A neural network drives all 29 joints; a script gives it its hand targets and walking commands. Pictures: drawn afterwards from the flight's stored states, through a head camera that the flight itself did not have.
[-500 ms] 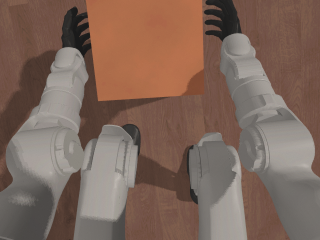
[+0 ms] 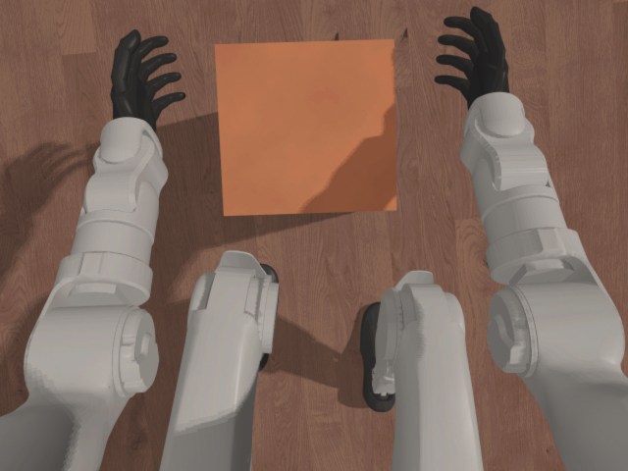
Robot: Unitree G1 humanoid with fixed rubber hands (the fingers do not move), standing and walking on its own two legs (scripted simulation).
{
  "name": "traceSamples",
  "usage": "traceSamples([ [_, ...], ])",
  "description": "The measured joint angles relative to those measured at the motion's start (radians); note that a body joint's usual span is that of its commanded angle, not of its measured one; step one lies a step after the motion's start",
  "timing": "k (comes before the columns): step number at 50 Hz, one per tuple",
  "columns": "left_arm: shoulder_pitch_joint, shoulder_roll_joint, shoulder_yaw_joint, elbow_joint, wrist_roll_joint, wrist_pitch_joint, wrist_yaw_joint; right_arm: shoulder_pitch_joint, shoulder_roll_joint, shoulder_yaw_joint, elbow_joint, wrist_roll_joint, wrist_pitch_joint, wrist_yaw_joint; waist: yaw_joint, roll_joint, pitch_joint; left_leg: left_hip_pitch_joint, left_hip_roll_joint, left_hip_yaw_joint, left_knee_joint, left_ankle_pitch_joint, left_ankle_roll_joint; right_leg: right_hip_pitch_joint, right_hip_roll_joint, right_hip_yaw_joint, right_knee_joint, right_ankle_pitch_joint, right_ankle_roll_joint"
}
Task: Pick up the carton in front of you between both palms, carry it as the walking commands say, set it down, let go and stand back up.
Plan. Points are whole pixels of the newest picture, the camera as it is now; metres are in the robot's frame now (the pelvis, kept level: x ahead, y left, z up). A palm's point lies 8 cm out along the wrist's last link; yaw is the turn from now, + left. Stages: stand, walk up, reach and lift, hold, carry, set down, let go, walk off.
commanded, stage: set down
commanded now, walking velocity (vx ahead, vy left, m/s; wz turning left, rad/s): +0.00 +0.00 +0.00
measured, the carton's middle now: (308, 146) +0.48 +0.06 -0.30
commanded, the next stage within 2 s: let go in 0.74 s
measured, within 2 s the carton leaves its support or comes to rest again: neither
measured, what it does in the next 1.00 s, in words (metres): rises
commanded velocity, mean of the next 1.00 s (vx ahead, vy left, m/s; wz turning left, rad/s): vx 0.00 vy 0.00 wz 0.00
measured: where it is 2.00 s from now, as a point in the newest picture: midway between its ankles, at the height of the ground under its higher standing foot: (316, 355)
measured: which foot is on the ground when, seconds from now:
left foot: down 0.00-1.00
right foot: down 0.00-1.00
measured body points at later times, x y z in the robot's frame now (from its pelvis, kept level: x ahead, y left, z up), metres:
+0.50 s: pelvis +0.02 +0.00 +0.12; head +0.32 +0.02 +0.46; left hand +0.48 +0.26 +0.01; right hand +0.54 -0.14 +0.01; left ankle +0.13 +0.13 -0.39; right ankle +0.08 -0.12 -0.39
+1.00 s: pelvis +0.07 +0.01 +0.26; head +0.31 +0.03 +0.63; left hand +0.43 +0.26 +0.14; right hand +0.48 -0.16 +0.14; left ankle +0.13 +0.13 -0.39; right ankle +0.08 -0.12 -0.39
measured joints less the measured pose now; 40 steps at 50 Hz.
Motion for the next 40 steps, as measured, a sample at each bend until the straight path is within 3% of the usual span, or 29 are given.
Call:
traceSamples([
  [7,0.047,-0.019,0.027,0.015,0.041,0.003,-0.016,0.029,0.012,-0.047,0.052,-0.035,-0.018,0.026,0.002,-0.003,-0.110,0.054,-0.002,-0.003,-0.123,0.015,0.004,0.050,-0.002,0.002,-0.133,0.028,0.000],
  [23,0.159,-0.034,0.055,-0.120,0.059,0.058,-0.054,0.153,0.026,-0.056,-0.091,-0.063,0.035,0.061,0.001,0.010,-0.212,0.236,-0.011,-0.009,-0.382,0.053,0.006,0.225,-0.011,0.011,-0.401,0.083,-0.003],
  [40,0.269,-0.083,0.093,-0.104,0.137,0.027,-0.093,0.258,0.066,-0.104,-0.056,-0.125,0.000,0.096,0.001,0.003,-0.262,0.567,-0.004,-0.013,-0.751,0.136,0.013,0.548,-0.013,0.026,-0.788,0.192,-0.005],
])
